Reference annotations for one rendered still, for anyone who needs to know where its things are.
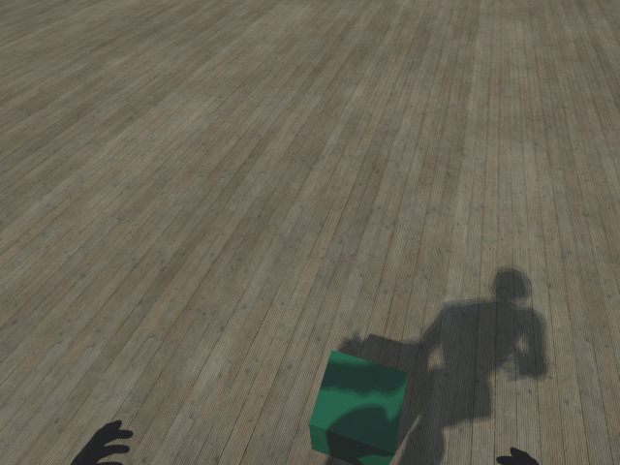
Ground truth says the carton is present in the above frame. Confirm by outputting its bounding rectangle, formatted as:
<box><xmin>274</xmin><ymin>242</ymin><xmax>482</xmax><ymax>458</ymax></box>
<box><xmin>309</xmin><ymin>350</ymin><xmax>408</xmax><ymax>465</ymax></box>

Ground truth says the left robot hand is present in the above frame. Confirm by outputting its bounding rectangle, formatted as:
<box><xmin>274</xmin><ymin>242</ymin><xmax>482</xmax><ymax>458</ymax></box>
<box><xmin>71</xmin><ymin>420</ymin><xmax>133</xmax><ymax>465</ymax></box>

